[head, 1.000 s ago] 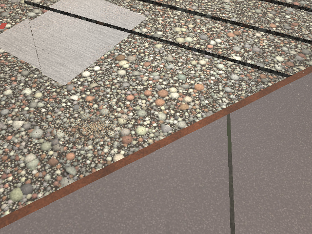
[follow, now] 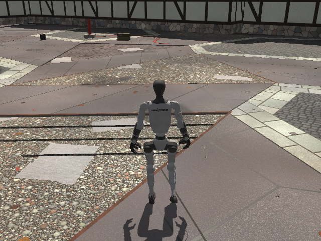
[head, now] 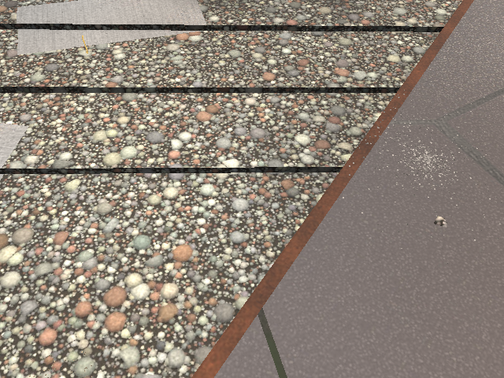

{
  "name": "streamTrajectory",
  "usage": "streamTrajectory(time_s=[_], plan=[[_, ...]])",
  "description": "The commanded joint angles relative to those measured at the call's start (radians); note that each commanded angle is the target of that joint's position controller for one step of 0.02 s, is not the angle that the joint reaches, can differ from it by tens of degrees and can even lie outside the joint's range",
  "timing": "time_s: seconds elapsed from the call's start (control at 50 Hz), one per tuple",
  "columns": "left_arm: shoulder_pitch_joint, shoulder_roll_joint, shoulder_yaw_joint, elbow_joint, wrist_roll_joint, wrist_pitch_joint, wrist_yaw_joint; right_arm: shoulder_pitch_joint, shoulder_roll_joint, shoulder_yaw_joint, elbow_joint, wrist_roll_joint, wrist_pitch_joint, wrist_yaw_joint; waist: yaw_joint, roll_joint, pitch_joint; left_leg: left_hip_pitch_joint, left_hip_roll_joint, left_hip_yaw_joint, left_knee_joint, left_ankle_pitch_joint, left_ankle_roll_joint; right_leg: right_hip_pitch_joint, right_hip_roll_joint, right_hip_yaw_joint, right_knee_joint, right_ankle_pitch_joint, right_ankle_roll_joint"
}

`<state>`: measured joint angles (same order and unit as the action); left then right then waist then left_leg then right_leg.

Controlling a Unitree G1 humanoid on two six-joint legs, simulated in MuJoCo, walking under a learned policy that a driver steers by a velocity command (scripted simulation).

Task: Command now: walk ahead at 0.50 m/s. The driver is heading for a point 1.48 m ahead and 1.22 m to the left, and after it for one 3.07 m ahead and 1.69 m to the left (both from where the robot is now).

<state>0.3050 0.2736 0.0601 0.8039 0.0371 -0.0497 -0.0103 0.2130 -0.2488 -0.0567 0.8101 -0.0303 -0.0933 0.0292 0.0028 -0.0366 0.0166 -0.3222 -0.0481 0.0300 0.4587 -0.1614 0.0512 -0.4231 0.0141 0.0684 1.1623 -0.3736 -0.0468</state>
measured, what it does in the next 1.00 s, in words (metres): walks ahead, turning left: right foot, then left foot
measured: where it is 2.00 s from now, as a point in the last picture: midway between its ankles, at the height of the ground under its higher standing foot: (103, 322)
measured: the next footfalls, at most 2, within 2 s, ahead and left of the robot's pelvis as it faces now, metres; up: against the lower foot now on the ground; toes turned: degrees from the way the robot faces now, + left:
right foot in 0.30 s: +0.27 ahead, -0.09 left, +0.00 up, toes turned +9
left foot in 0.74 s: +0.14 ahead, +0.09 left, +0.00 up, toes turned +25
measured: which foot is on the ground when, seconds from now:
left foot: down 0.00-0.30, up 0.32-0.72, down 0.74-1.00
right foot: up 0.00-0.28, down 0.30-0.74, up 0.76-1.00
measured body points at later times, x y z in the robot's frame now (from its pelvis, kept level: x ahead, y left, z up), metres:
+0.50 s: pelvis +0.15 -0.02 +0.00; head +0.19 -0.03 +0.45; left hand +0.23 +0.26 -0.09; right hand +0.31 -0.27 -0.13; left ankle +0.09 +0.09 -0.66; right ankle +0.23 -0.10 -0.74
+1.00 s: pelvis +0.22 +0.06 +0.01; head +0.22 +0.08 +0.46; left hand +0.22 +0.36 -0.10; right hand +0.39 -0.15 -0.10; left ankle +0.11 +0.08 -0.74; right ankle +0.40 -0.05 -0.67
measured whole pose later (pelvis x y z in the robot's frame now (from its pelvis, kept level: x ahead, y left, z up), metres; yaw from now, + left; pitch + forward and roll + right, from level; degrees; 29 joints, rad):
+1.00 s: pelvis +0.22 +0.06 +0.01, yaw +31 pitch +3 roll -3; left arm 0.20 0.30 0.04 0.70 0.05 -0.07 0.00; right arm 0.44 -0.24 -0.02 0.76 -0.06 -0.11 0.06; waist -0.03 -0.02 -0.05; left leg -0.06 -0.05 -0.10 0.33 -0.30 0.09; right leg -0.64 -0.04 0.05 0.90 -0.09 0.05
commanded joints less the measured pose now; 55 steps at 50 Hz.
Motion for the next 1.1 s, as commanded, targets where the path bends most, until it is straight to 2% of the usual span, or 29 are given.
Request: streamTrajectory(time_s=[0.02, 0.1, 0.16, 0.24, 0.28, 0.3, 0.32, 0.34, 0.36, 0.38, 0.4, 0.44, 0.52, 0.54, 0.62, 0.66, 0.7, 0.72, 0.74, 0.76, 0.78, 0.8, 0.82, 0.86, 0.88, 0.9, 0.94, 0.98, 1.1], plan=[[0.054, 0.05, 0.01, -0.058, 0.03, 0.008, -0.018, 0.058, -0.118, -0.019, -0.019, 0.001, 0.003, 0.001, 0.029, 0.129, -0.045, 0.106, 0.234, -0.281, -0.233, 0.233, 0.137, -0.101, -0.066, -0.031, -0.032, 0.057, 0.018], [-0.066, 0.028, -0.01, -0.099, 0.008, 0.012, -0.008, 0.108, -0.136, -0.023, 0.01, 0.018, 0.006, -0.004, 0.02, 0.137, -0.009, 0.11, 0.199, -0.2, -0.221, 0.552, 0.16, -0.103, -0.061, -0.075, -0.27, 0.136, 0.062], [-0.128, 0.027, -0.021, -0.113, -0.008, 0.011, 0.005, 0.145, -0.157, -0.032, 0.018, 0.023, 0.024, -0.009, -0.007, 0.158, -0.044, 0.15, 0.178, -0.178, -0.154, 0.679, 0.135, -0.036, -0.017, -0.093, -0.417, 0.209, 0.071], [-0.152, 0.056, -0.017, -0.127, -0.017, 0.004, 0.023, 0.164, -0.167, -0.039, 0.007, 0.021, 0.056, -0.019, -0.02, 0.166, -0.062, 0.196, 0.179, -0.261, -0.051, 0.594, 0.099, 0.042, 0.023, -0.067, -0.564, 0.217, 0.056], [-0.065, 0.072, -0.011, -0.106, -0.009, -0.012, 0.033, 0.112, -0.179, -0.047, -0.019, 0.032, 0.068, -0.028, 0.035, 0.137, -0.06, 0.147, 0.151, -0.299, 0.048, 0.445, 0.057, 0.194, 0.01, -0.05, -0.743, 0.327, 0.034], [-0.011, 0.128, 0.002, -0.105, 0.007, -0.024, 0.044, 0.117, -0.138, -0.038, -0.045, 0.041, 0.064, -0.028, 0.044, 0.046, -0.12, 0.074, 0.095, -0.274, 0.187, 0.279, 0.022, 0.342, -0.129, 0.059, -0.771, 0.443, 0.0], [0.037, 0.201, 0.012, -0.123, 0.014, -0.022, 0.051, 0.186, -0.057, -0.02, -0.071, 0.037, 0.065, -0.035, 0.022, -0.147, -0.204, -0.05, -0.008, -0.153, 0.421, -0.253, -0.005, 0.498, -0.398, 0.258, -0.723, 0.841, -0.059], [0.042, 0.217, 0.026, -0.117, -0.019, 0.006, 0.047, 0.271, -0.098, -0.033, -0.068, 0.035, 0.091, -0.047, 0.012, -0.265, -0.278, -0.157, -0.078, -0.068, 0.594, -0.565, -0.013, 0.506, -0.498, 0.421, -0.74, 0.939, -0.195], [0.007, 0.145, 0.01, -0.138, -0.029, 0.019, 0.044, 0.263, -0.144, -0.042, -0.04, 0.011, 0.11, -0.048, 0.002, -0.104, -0.207, -0.193, -0.022, -0.1, 0.699, -0.512, -0.021, 0.449, -0.447, 0.364, -0.766, 0.827, -0.207], [-0.05, 0.088, -0.008, -0.148, -0.026, 0.021, 0.047, 0.198, -0.141, -0.046, -0.043, 0.005, 0.121, -0.038, -0.004, -0.061, -0.124, -0.206, 0.001, -0.099, 0.718, -0.438, -0.035, 0.374, -0.381, 0.256, -0.789, 0.75, -0.184], [-0.095, 0.071, -0.015, -0.155, -0.02, 0.027, 0.05, 0.168, -0.128, -0.045, -0.055, 0.01, 0.13, -0.029, -0.021, -0.071, -0.083, -0.195, 0.024, -0.096, 0.708, -0.383, -0.055, 0.314, -0.332, 0.167, -0.817, 0.723, -0.16], [-0.113, 0.085, -0.01, -0.155, -0.015, 0.029, 0.054, 0.15, -0.117, -0.042, -0.069, 0.013, 0.153, -0.011, -0.028, -0.111, -0.069, -0.159, 0.028, -0.068, 0.708, -0.307, -0.087, 0.262, -0.282, 0.06, -0.832, 0.746, -0.153], [-0.097, 0.103, 0.002, -0.151, -0.009, 0.032, 0.049, 0.087, -0.109, -0.034, -0.116, 0.021, 0.174, 0.003, -0.02, -0.101, -0.092, -0.139, 0.035, -0.046, 0.613, -0.261, -0.1, 0.257, -0.295, -0.01, -0.843, 0.636, -0.167], [-0.095, 0.108, 0.004, -0.151, -0.008, 0.035, 0.048, 0.064, -0.106, -0.031, -0.131, 0.019, 0.18, 0.007, -0.015, -0.108, -0.086, -0.13, 0.043, -0.037, 0.568, -0.25, -0.099, 0.247, -0.296, -0.022, -0.85, 0.571, -0.166], [-0.086, 0.166, 0.028, -0.157, 0.002, 0.047, 0.024, -0.028, -0.119, -0.021, -0.193, 0.013, 0.187, 0.045, 0.019, -0.151, -0.066, -0.039, 0.056, 0.028, 0.368, -0.257, -0.059, 0.163, -0.31, -0.013, -0.963, -0.111, -0.129], [-0.077, 0.195, 0.039, -0.159, 0.005, 0.054, 0.016, -0.038, -0.13, -0.02, -0.207, 0.018, 0.18, 0.057, 0.022, -0.129, -0.056, 0.034, 0.041, 0.062, 0.278, -0.291, -0.027, 0.125, -0.325, -0.02, -0.973, -0.2, -0.11], [-0.093, 0.208, 0.046, -0.16, -0.005, 0.063, 0.011, 0.025, -0.117, -0.015, -0.188, 0.021, 0.166, 0.06, -0.021, -0.082, -0.047, 0.181, 0.021, 0.093, 0.116, -0.234, 0.018, 0.055, -0.311, -0.071, -0.93, -0.246, -0.072], [-0.108, 0.185, 0.044, -0.158, -0.007, 0.067, 0.011, 0.11, -0.116, -0.018, -0.146, 0.016, 0.156, 0.05, -0.06, -0.033, -0.04, 0.302, -0.007, 0.093, 0.028, -0.225, 0.04, -0.024, -0.271, -0.126, -0.834, -0.283, -0.035], [-0.129, 0.125, 0.03, -0.168, -0.004, 0.069, 0.005, 0.232, -0.156, -0.031, -0.096, 0.01, 0.144, 0.032, -0.109, 0.145, -0.011, 0.408, 0.073, -0.078, -0.115, -0.38, 0.074, -0.165, -0.19, -0.235, -0.572, -0.294, 0.018], [-0.156, 0.015, -0.002, -0.217, -0.001, 0.073, -0.006, 0.271, -0.27, -0.048, -0.126, 0.007, 0.133, 0.02, -0.118, 0.361, 0.032, 0.436, 0.388, -0.596, -0.263, -0.682, 0.16, -0.434, -0.05, -0.263, -0.213, -0.316, 0.072], [-0.265, 0.103, 0.014, -0.261, 0.007, 0.066, -0.003, 0.222, -0.296, -0.056, -0.158, 0.005, 0.132, -0.001, -0.132, 0.201, 0.129, 0.284, 0.428, -0.731, -0.371, -0.674, 0.231, -0.517, -0.034, -0.082, -0.18, -0.15, 0.08], [-0.254, 0.143, 0.025, -0.255, -0.012, 0.053, -0.011, 0.171, -0.258, -0.045, -0.15, 0.008, 0.134, -0.018, -0.082, 0.174, 0.155, 0.242, 0.376, -0.617, -0.369, -0.594, 0.218, -0.464, -0.074, -0.038, -0.188, -0.018, 0.08], [-0.186, 0.159, 0.03, -0.22, -0.014, 0.043, -0.019, 0.128, -0.231, -0.035, -0.153, 0.016, 0.123, -0.021, -0.031, 0.186, 0.147, 0.244, 0.308, -0.522, -0.363, -0.473, 0.191, -0.417, -0.077, -0.04, -0.208, 0.066, 0.085], [-0.11, 0.163, 0.035, -0.161, 0.006, 0.042, -0.018, 0.105, -0.196, -0.024, -0.156, 0.023, 0.093, -0.017, -0.009, 0.182, 0.098, 0.268, 0.216, -0.387, -0.338, -0.228, 0.159, -0.334, -0.078, -0.06, -0.207, 0.158, 0.093], [-0.13, 0.091, 0.011, -0.187, 0.058, -0.02, -0.003, 0.091, -0.074, 0.014, -0.167, -0.036, -0.003, 0.011, 0.015, 0.29, 0.018, 0.257, 0.254, -0.415, -0.315, -0.281, 0.174, -0.335, -0.06, 0.014, -0.112, 0.149, 0.049], [-0.138, 0.106, 0.012, -0.179, 0.051, -0.043, 0.009, 0.115, -0.069, 0.013, -0.156, -0.047, -0.042, 0.012, 0.007, 0.177, 0.035, 0.248, 0.253, -0.397, -0.305, -0.263, 0.17, -0.364, -0.061, 0.017, -0.107, 0.176, 0.042], [-0.174, 0.097, -0.002, -0.179, 0.024, -0.051, 0.016, 0.14, -0.137, -0.004, -0.138, -0.044, -0.063, 0.019, -0.012, 0.125, 0.016, 0.261, 0.223, -0.354, -0.269, -0.16, 0.182, -0.385, -0.048, -0.002, -0.187, 0.276, 0.074], [-0.24, 0.063, -0.023, -0.19, 0.006, -0.04, 0.018, 0.191, -0.165, -0.01, -0.123, -0.029, -0.054, 0.031, -0.047, 0.113, 0.014, 0.252, 0.203, -0.334, -0.243, -0.062, 0.196, -0.343, -0.046, -0.028, -0.318, 0.342, 0.119], [-0.382, 0.054, -0.048, -0.239, 0.028, -0.042, -0.008, 0.307, -0.196, -0.016, -0.08, -0.022, -0.024, 0.063, -0.1, 0.164, 0.02, 0.238, 0.235, -0.408, -0.151, 0.231, 0.226, -0.18, 0.0, -0.124, -0.536, 0.226, 0.082]])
